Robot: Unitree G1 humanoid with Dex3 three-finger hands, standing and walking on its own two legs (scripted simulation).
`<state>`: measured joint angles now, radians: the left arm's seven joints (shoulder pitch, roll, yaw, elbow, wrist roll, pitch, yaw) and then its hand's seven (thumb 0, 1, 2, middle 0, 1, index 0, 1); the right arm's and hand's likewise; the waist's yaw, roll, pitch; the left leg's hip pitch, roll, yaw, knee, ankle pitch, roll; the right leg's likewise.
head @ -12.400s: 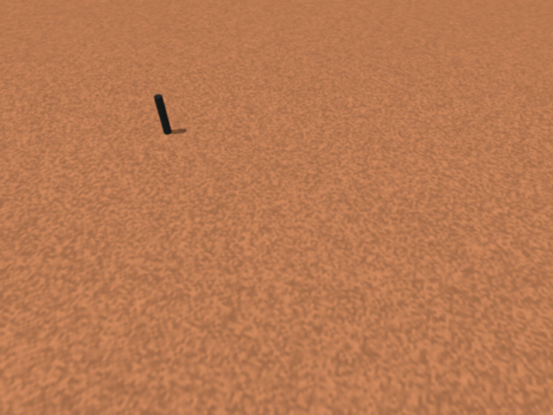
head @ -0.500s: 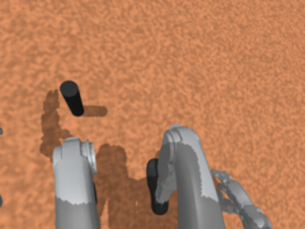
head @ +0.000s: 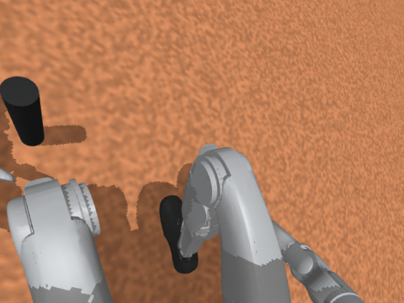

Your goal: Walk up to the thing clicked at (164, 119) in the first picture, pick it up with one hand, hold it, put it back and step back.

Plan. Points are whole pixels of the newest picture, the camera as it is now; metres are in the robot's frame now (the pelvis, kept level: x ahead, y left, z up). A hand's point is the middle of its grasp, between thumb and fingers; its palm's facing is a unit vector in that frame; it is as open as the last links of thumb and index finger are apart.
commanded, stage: close in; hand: left
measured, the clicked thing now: (27, 119) +0.46 +0.19 -0.17
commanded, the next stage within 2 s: close in 0.76 s
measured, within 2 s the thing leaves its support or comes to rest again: neither
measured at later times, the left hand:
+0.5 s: hand (9, 124) +0.44 +0.22 -0.15, palm faces +0.05 -1.00 -0.02, open 17.4 cm
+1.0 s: hand (19, 126) +0.44 +0.21 -0.16, palm faces +0.02 -1.00 -0.03, open 16.8 cm
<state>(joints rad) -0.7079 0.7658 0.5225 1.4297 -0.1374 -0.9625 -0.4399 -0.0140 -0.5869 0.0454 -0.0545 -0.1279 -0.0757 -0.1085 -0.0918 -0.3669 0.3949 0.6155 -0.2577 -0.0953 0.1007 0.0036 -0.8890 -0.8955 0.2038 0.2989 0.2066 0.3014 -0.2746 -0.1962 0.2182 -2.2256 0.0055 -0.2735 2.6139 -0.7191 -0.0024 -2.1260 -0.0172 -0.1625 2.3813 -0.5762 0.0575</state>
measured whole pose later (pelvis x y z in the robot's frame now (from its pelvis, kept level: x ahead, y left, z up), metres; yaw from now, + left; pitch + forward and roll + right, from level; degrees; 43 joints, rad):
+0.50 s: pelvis -0.01 +0.00 +0.00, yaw -2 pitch +14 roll -17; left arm -0.71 0.79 0.37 1.49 -0.06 -1.08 -0.16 -0.01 -0.60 0.09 -0.09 -0.16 -0.11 -0.14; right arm -0.10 -0.40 0.48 0.58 -0.34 -0.03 0.15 0.00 -0.89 -0.90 0.20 0.30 0.21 0.30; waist -0.31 -0.22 0.27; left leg -2.21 -0.01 -0.34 2.63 -0.70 -0.01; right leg -2.08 0.00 -0.22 2.35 -0.54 0.07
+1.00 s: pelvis -0.01 +0.00 +0.00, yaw -2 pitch +15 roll -18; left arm -0.70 0.76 0.28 1.44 -0.03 -1.09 -0.07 -0.01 -0.52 0.19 -0.13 -0.19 -0.12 -0.20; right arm -0.15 -0.37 0.48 0.59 -0.35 -0.02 0.16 0.00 -0.88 -0.90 0.20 0.30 0.20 0.30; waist -0.29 -0.23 0.28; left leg -2.21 -0.01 -0.35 2.63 -0.71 -0.01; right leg -2.07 0.00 -0.23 2.34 -0.55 0.07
